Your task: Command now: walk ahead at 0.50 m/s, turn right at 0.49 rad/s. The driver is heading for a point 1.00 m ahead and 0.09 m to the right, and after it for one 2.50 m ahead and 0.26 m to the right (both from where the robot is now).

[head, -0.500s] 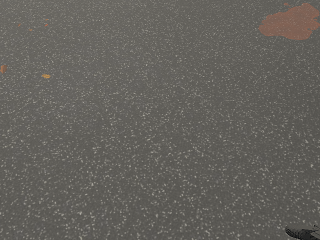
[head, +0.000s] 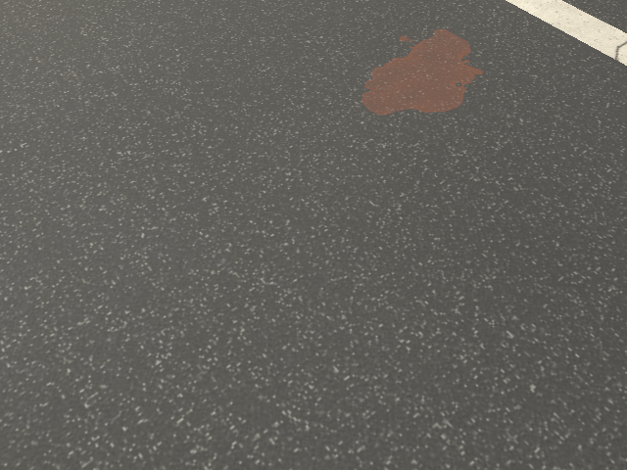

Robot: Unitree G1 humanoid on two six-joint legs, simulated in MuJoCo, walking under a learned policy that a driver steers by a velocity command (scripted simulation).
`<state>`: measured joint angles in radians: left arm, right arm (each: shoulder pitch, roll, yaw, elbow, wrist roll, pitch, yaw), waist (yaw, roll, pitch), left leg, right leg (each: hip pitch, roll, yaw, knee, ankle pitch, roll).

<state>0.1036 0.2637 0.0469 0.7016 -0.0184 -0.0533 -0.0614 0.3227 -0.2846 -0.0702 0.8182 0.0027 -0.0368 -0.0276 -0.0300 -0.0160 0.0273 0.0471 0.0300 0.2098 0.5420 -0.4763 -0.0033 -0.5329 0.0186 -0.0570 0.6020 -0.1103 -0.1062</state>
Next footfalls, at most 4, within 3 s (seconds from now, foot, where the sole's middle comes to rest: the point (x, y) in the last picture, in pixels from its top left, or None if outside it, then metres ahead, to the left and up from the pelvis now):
0.46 left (283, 467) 0.46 0.08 -0.75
0.92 right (431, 400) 0.59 -0.24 -0.75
1.42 left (315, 282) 0.90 0.00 -0.75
1.96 right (377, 183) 1.23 -0.18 -0.75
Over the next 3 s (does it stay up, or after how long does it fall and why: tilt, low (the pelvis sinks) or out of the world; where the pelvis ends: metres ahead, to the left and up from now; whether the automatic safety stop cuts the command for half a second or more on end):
stays up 1.59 -0.20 0.02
